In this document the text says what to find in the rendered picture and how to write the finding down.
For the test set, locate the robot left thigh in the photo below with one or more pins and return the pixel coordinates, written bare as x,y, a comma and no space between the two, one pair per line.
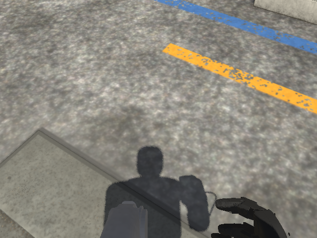
126,221

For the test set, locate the robot right hand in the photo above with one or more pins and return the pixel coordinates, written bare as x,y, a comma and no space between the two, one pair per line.
266,225

